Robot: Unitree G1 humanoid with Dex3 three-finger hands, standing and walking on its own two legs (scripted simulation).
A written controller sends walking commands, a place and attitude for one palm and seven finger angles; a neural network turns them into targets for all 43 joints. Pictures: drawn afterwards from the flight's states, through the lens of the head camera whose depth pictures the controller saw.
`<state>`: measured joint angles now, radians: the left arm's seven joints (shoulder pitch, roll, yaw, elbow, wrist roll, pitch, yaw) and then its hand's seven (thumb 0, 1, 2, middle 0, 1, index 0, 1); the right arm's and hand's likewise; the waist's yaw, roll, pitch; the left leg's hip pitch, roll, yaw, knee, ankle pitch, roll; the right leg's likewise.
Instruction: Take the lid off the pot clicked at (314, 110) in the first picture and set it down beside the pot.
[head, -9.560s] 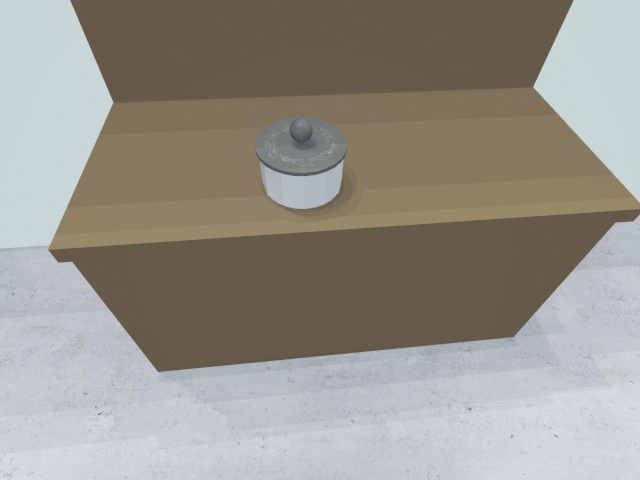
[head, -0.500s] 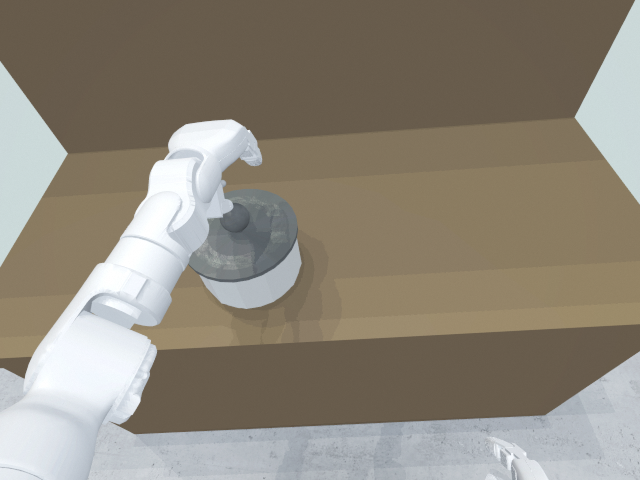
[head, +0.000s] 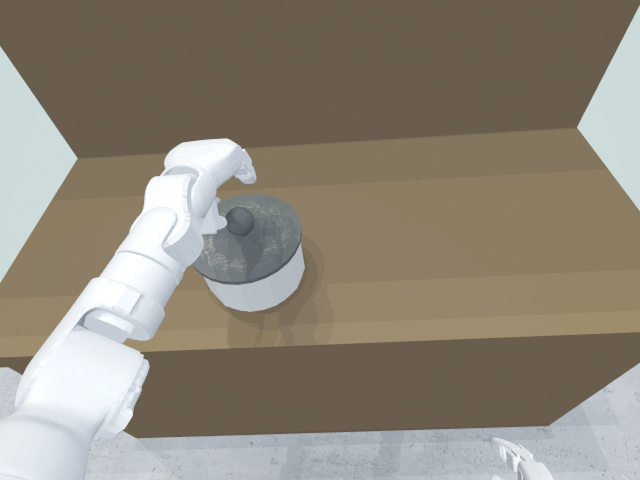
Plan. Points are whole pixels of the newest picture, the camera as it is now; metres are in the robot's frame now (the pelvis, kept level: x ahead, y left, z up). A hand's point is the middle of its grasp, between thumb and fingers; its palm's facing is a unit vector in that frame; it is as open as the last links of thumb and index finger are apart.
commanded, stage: move the open hand above the knob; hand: left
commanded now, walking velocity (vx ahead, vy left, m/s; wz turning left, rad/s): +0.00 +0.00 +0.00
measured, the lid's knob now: (239, 221) +0.48 +0.14 +0.04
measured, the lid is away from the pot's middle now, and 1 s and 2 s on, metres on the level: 0.00 0.00 0.00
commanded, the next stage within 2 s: lower the open fingers around the knob in 0.24 s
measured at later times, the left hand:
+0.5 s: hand (216, 197) +0.45 +0.15 +0.12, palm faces -0.29 -0.06 -0.95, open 10.2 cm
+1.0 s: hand (225, 220) +0.44 +0.14 +0.08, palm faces -0.31 -0.06 -0.95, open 10.2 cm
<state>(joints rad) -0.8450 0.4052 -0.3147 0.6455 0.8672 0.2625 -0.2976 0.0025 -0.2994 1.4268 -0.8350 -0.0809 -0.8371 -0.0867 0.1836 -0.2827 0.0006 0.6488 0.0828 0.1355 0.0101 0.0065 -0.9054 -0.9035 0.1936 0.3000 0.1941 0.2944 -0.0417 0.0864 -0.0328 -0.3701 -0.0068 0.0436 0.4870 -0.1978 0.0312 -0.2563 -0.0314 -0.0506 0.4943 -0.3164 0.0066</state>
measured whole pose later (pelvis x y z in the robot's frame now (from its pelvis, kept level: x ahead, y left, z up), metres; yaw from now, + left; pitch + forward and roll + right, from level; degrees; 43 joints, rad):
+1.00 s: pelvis -0.01 +0.00 +0.00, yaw -1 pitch +6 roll +0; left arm -0.86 0.35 -0.30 0.81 0.89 0.21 -0.20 0.00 -0.30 1.43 -0.84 -0.08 -0.84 -0.09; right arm 0.18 -0.26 0.00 0.68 0.08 0.13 -0.01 0.01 -0.91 -0.90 0.19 0.30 0.20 0.29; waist -0.05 0.08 -0.04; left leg -0.41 0.00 0.05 0.51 -0.20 0.04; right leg -0.30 -0.03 -0.04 0.51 -0.31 0.01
